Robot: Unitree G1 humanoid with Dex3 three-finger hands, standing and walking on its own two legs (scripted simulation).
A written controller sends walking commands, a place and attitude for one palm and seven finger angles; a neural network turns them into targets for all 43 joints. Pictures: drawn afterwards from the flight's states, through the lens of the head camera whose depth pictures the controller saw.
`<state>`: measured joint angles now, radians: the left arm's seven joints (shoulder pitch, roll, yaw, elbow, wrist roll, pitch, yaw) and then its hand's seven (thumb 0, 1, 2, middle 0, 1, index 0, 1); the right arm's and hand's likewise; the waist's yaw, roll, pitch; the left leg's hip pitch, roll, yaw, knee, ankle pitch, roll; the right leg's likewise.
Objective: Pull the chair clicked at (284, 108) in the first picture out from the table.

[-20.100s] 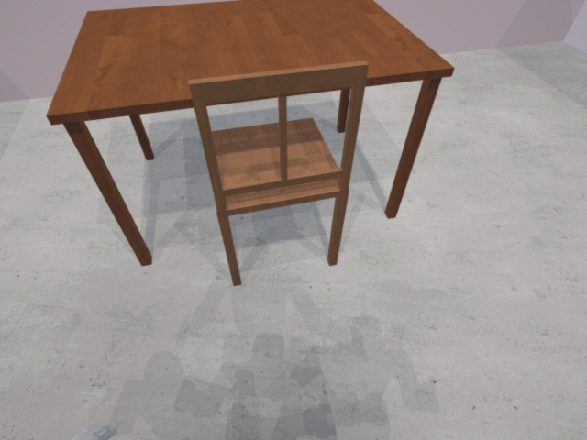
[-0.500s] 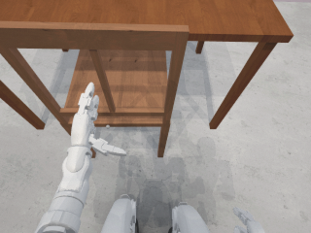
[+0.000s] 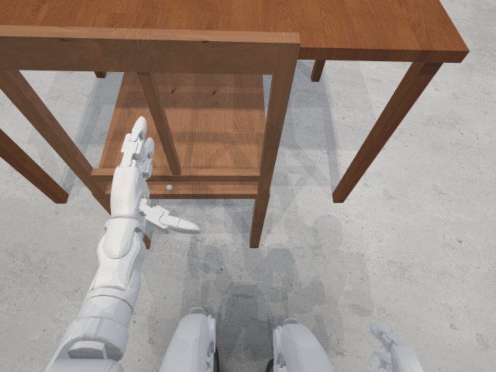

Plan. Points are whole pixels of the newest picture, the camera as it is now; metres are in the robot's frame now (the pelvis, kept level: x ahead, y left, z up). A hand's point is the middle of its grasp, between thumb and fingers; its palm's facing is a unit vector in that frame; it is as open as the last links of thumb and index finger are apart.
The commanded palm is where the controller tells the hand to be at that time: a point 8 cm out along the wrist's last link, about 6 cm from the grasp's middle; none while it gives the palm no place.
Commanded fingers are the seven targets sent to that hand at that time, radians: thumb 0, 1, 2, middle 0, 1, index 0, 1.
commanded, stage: push the fingers through the gap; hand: left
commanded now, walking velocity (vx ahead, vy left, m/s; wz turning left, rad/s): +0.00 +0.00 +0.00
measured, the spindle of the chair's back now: (164, 131) +0.52 +0.16 +0.02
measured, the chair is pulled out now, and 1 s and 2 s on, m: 0.00 0.00 0.00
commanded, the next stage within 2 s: hook a spindle and tug to test in 1.36 s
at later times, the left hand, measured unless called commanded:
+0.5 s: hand (171, 162) +0.44 +0.13 +0.03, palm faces +0.03 -1.00 -0.02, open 16.9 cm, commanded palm +0.42 +0.18 +0.03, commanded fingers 0.00 -0.50 0.30 -0.06 -0.08 -0.06 -0.08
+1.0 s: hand (178, 136) +0.50 +0.13 +0.03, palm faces +0.02 -1.00 -0.02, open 16.9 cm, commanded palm +0.47 +0.17 +0.03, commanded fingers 0.00 -0.50 0.30 -0.06 -0.08 -0.06 -0.08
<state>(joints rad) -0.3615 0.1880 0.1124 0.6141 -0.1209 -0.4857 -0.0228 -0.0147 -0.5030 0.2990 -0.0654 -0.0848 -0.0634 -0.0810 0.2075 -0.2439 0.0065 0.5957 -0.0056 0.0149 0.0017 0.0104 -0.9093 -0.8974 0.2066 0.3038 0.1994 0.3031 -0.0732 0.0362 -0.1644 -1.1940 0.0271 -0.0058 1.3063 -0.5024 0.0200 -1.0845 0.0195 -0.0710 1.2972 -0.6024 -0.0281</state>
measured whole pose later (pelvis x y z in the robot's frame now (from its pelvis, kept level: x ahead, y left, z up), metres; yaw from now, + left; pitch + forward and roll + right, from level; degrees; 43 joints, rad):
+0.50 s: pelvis +0.00 +0.01 +0.00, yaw -1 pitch +24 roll -3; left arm -0.56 0.23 0.20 0.83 -0.10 -0.50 -0.01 -0.01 -0.50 0.30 -0.07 -0.08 -0.06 -0.08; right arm 0.27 -0.25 0.00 0.63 -0.02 0.04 0.02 0.01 -0.91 -0.90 0.21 0.30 0.20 0.30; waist -0.11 0.04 -0.17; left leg -1.22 0.03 0.01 1.30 -0.50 0.03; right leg -1.12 0.02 -0.06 1.29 -0.59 -0.02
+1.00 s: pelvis +0.00 +0.01 -0.01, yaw -1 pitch +27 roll -3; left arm -0.80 0.29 0.28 1.05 -0.05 -0.53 -0.01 -0.01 -0.50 0.30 -0.06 -0.08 -0.06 -0.08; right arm 0.30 -0.25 0.01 0.64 -0.04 0.09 0.04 0.01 -0.91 -0.90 0.21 0.30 0.20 0.30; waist -0.15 0.05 -0.16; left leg -1.29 0.04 0.00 1.33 -0.50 0.03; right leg -1.19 0.03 -0.06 1.31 -0.59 -0.02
